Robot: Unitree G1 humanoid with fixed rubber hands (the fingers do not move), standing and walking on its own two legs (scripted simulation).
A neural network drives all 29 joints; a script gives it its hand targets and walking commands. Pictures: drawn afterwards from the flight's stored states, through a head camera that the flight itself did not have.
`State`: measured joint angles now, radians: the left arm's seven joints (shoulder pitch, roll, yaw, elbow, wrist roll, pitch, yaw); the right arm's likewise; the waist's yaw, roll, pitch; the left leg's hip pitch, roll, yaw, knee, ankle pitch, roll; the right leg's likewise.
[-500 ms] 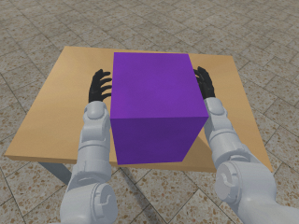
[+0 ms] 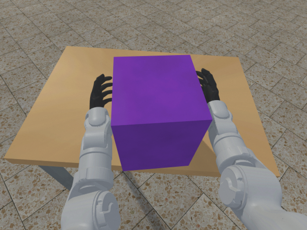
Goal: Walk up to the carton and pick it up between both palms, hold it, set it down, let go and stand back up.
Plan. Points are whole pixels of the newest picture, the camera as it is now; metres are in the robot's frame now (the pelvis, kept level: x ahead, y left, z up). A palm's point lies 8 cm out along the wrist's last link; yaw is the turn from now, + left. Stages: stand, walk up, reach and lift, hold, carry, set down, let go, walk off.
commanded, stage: set down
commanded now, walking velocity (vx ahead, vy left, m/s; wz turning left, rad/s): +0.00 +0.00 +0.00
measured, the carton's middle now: (154, 116) +0.41 +0.03 +0.04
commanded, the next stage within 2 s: none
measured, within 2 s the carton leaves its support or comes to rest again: neither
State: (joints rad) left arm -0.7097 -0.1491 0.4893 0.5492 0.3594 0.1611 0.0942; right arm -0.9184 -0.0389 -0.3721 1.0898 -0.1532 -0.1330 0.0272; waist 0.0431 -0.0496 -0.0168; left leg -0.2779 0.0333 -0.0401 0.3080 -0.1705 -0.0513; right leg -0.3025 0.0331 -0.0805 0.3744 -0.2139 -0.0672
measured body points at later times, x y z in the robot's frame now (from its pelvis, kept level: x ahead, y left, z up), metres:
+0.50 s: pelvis -0.01 +0.01 +0.00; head +0.07 +0.01 +0.44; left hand +0.40 +0.18 +0.05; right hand +0.45 -0.13 +0.05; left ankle -0.02 +0.16 -0.74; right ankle -0.02 -0.07 -0.75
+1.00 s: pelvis -0.03 +0.01 -0.01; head +0.04 +0.00 +0.44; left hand +0.38 +0.17 +0.05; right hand +0.44 -0.17 +0.08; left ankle -0.02 +0.16 -0.74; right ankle -0.02 -0.07 -0.75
